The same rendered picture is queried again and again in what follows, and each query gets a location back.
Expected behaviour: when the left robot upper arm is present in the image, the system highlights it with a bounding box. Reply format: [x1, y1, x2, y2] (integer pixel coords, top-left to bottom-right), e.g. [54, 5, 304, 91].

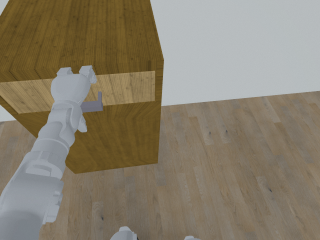
[0, 172, 64, 240]

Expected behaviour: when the handle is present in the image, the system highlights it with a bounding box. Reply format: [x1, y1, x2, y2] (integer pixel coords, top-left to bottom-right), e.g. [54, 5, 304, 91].
[80, 91, 103, 113]

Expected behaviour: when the drawer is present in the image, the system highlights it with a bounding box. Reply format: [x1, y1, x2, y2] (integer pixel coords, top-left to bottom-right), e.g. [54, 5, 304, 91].
[0, 71, 155, 114]

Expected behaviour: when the left robot shin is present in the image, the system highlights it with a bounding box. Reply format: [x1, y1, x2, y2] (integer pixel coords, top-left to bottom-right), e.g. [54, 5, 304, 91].
[119, 226, 132, 232]

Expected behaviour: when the left robot forearm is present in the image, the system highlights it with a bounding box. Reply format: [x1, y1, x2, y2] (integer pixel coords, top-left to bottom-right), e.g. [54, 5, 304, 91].
[0, 100, 82, 214]

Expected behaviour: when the robot left thigh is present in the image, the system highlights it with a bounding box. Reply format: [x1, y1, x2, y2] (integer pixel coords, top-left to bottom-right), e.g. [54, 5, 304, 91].
[110, 230, 137, 240]

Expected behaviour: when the cabinet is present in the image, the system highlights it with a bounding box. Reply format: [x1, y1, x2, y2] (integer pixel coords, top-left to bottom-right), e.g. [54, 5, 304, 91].
[0, 0, 164, 174]

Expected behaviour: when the left robot hand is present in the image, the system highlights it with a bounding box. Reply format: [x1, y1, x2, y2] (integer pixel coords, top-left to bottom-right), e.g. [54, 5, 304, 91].
[50, 65, 97, 133]

